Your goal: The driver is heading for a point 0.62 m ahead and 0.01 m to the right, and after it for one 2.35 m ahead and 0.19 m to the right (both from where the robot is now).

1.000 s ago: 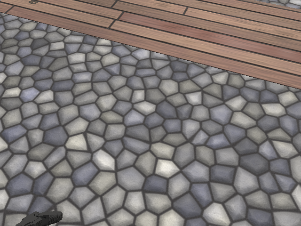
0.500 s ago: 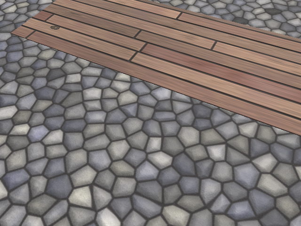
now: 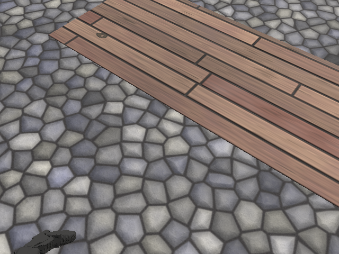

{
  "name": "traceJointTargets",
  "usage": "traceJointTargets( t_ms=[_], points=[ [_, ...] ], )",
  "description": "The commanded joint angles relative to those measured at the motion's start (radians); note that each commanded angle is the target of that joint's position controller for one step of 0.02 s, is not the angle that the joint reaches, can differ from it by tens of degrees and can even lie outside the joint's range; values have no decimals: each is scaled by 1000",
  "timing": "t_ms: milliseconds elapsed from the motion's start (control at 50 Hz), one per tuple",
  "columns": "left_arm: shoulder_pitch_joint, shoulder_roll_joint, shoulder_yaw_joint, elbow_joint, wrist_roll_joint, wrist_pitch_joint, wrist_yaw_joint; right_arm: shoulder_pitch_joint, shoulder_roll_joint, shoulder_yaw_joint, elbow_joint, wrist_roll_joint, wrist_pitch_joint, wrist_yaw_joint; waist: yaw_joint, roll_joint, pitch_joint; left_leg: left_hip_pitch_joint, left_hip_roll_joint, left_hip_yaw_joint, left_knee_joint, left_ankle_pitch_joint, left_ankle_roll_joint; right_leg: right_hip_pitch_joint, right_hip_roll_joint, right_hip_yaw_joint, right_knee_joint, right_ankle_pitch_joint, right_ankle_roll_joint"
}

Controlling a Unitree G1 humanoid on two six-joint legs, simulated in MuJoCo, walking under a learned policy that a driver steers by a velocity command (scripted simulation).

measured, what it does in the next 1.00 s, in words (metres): walks ahead: right foot, then left foot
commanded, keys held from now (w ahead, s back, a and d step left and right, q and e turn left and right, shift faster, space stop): w+q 0.26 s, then w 0.28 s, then w+e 0.46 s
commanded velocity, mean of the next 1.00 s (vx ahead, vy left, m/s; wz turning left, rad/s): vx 0.50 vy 0.00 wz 0.13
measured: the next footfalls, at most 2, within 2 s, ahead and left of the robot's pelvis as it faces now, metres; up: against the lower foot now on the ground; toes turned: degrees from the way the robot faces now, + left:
right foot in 0.12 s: +0.26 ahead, -0.14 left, +0.00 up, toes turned +9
left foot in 0.62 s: +0.46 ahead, +0.18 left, +0.00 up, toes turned +16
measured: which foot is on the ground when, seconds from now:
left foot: down 0.00-0.12, up 0.14-0.60, down 0.62-1.00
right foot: up 0.00-0.10, down 0.12-0.64, up 0.66-1.00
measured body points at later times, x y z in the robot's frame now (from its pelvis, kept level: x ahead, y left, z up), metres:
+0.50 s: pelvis +0.27 -0.02 +0.00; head +0.30 -0.01 +0.45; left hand +0.20 +0.26 -0.12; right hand +0.54 -0.19 -0.08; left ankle +0.38 +0.17 -0.70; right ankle +0.22 -0.15 -0.74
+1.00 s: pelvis +0.52 +0.08 +0.00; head +0.55 +0.08 +0.45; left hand +0.67 +0.35 -0.11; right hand +0.59 -0.20 -0.13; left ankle +0.42 +0.17 -0.74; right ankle +0.71 -0.06 -0.69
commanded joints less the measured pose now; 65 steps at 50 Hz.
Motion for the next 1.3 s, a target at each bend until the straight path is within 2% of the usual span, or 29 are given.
traceJointTargets(
  t_ms=[20,100,120,140,160,180,200,240,340,460,540,600,620,640,660,680,720,760,840,1020,1080,1120,1140,1160,1180,1200,1220,1260,1300],
  points=[
    [-89,91,25,-85,-13,-22,-9,36,-162,-47,-44,8,-2,-10,-3,117,-50,-68,217,-194,-44,184,122,178,69,-37,-101,51,-9],
    [65,147,60,-51,-11,-40,-8,4,-131,-41,-60,0,4,-12,96,149,-100,-27,204,-255,139,234,68,393,59,-39,-182,-57,-89],
    [200,190,75,-39,7,-44,0,-3,-78,-21,-79,-10,-1,-7,160,84,-221,-118,150,-191,368,168,32,627,-71,70,-157,-93,-149],
    [317,275,96,-12,24,-32,4,129,-14,0,-102,9,-9,-7,132,-192,-373,-451,6,-44,711,-196,-44,989,-305,478,-204,-274,-311],
    [332,221,87,-3,-4,-24,-4,147,-84,-6,-97,19,-12,-8,136,-264,-363,-619,63,-36,885,-339,-60,1002,-373,713,-290,-530,-343],
    [280,148,67,-18,-9,-18,0,60,-157,-26,-95,18,-7,-8,159,-145,-222,-668,108,-39,948,-247,-69,882,-330,581,-317,-584,-298],
    [230,124,57,-24,-2,-9,3,-11,-164,-31,-110,6,-1,-9,152,-74,-136,-652,142,2,946,-172,-74,759,-286,434,-323,-474,-262],
    [175,84,41,-10,7,-4,5,-56,-136,-35,-129,-4,4,-1,110,-71,-44,-592,197,13,869,-88,-74,583,-211,243,-370,-273,-239],
    [198,115,52,49,-1,-22,-4,-82,-51,-13,-143,-4,14,6,87,-53,-17,-562,213,32,689,-1,-86,511,-190,67,-458,-77,-281],
    [243,165,58,107,-26,-3,-4,-258,-25,11,-170,-8,-16,36,138,-31,8,-478,200,123,330,243,-81,542,-155,-86,-463,23,-257],
    [308,196,64,155,-40,20,-4,-338,-48,7,-206,0,-22,48,148,-52,30,-453,175,149,217,165,-45,645,-207,-77,-422,84,-241],
    [296,203,58,175,-50,36,0,-144,-116,-32,-155,-13,-29,40,14,-55,-83,-106,106,199,101,160,14,616,-162,-113,-168,417,-196],
    [292,166,41,164,-37,31,2,21,-175,-58,-114,-21,-26,27,-62,-30,-201,180,182,121,140,196,51,456,-115,-141,52,307,-158],
    [354,54,4,123,-12,16,-4,135,-283,-79,-104,-44,-19,12,-57,197,-361,557,474,-297,118,105,179,67,29,-179,453,-194,-82],
    [362,84,8,140,-28,-1,-5,149,-232,-64,-104,-38,-18,12,-66,248,-458,549,558,-555,-14,21,236,-42,76,-18,630,-596,-77],
    [295,162,35,122,-57,-3,-8,93,-173,-43,-95,-31,-21,16,-59,184,-294,429,518,-403,-33,-18,191,-126,23,9,690,-547,-83],
    [218,141,37,108,-45,6,-3,-29,-100,-21,-85,-23,-31,22,5,134,-117,177,425,-167,-101,30,134,-102,-52,-32,607,-392,-82],
    [265,109,40,128,-38,36,2,-99,-64,-16,-76,-31,-52,26,66,161,-66,25,380,-38,-179,119,112,10,-83,-20,559,-294,-70],
    [225,63,37,111,-36,65,6,-105,-79,-29,-30,-44,-78,15,87,103,-14,-12,377,119,-235,286,116,-35,-78,4,468,-163,-46],
    [-31,38,17,2,-26,58,-48,-11,-154,-56,52,-13,-46,-10,7,60,70,170,409,308,-216,349,70,-59,-46,-106,52,-2,-104],
    [-19,69,32,-26,-26,62,-60,-19,-189,-67,61,-2,-22,-16,41,91,28,247,420,345,-77,693,40,25,16,-181,26,-147,-155],
    [167,129,69,8,-31,67,-55,-46,-208,-69,54,5,-3,-23,155,103,-88,214,384,383,208,943,3,289,107,-237,-9,-191,-207],
    [335,200,106,52,-33,72,-39,-38,-190,-59,46,-1,-4,-28,232,61,-178,52,339,394,463,806,-39,573,119,-177,-54,-146,-248],
    [380,322,134,60,-41,77,-20,32,-65,-21,-4,-41,-21,-20,163,-201,-246,-382,189,375,846,42,-115,910,-135,306,-105,-224,-399],
    [375,306,118,19,-32,59,-27,13,-57,-3,-22,-25,-64,-8,161,-175,-414,-568,61,116,1027,-364,-120,1051,-271,751,-289,-362,-519],
    [357,228,95,24,-24,45,-32,-108,-132,-22,-48,17,-89,5,200,-78,-319,-672,121,46,1042,-287,-95,1008,-251,638,-334,-338,-453],
    [314,197,87,24,-27,36,-31,-144,-126,-18,-60,21,-104,5,173,-45,-209,-677,164,56,970,-198,-73,875,-211,497,-328,-268,-414],
    [194,129,65,-3,-22,34,-24,-135,-135,-29,-39,-22,-101,-8,89,1,-109,-547,230,58,814,-89,-78,619,-133,311,-342,-74,-362],
    [169,124,63,-23,-14,32,-16,-112,-123,-32,-39,-32,-77,-5,56,-19,-100,-472,235,64,748,-48,-101,517,-105,264,-378,24,-367]
  ],
)
Keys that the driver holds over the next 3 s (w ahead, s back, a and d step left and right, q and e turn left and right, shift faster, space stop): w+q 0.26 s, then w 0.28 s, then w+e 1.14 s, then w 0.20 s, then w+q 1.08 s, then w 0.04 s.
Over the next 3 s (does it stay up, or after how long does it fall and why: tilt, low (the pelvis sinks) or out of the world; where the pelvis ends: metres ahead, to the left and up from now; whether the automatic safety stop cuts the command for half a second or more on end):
stays up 1.59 -0.10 0.00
